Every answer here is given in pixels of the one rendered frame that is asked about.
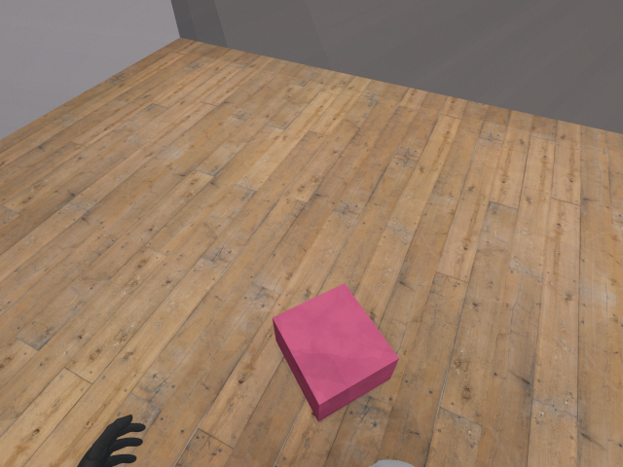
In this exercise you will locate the carton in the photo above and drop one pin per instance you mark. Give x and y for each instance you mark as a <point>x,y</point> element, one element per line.
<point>334,350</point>

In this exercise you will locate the left robot hand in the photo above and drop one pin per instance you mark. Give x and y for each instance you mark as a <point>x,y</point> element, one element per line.
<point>99,454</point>

